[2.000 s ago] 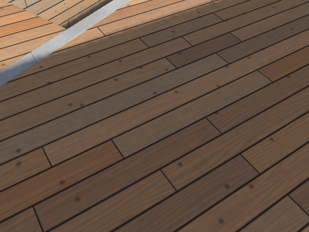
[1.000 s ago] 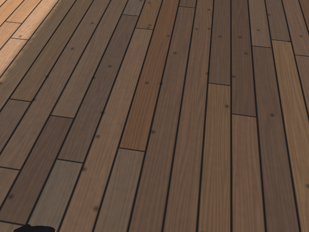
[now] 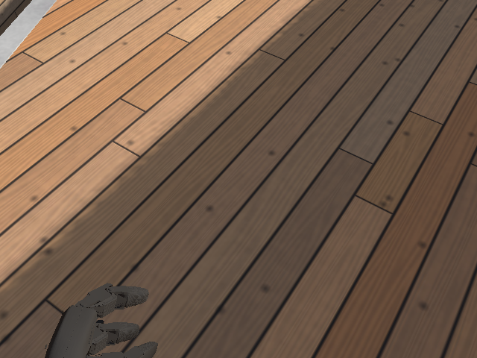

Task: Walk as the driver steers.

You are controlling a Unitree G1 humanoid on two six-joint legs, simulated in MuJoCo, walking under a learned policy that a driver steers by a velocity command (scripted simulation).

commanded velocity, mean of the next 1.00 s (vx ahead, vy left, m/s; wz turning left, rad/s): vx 1.00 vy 0.00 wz -0.28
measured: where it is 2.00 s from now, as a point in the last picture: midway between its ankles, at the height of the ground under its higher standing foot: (257, 113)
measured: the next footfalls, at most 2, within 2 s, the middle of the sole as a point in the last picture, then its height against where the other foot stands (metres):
right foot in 0.06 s outside the picture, level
left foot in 0.50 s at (193, 292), level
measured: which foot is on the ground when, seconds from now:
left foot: down 0.00-0.08, up 0.10-0.48, down 0.50-0.96, up 0.98-1.00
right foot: up 0.00-0.04, down 0.06-0.52, up 0.54-0.94, down 0.96-1.00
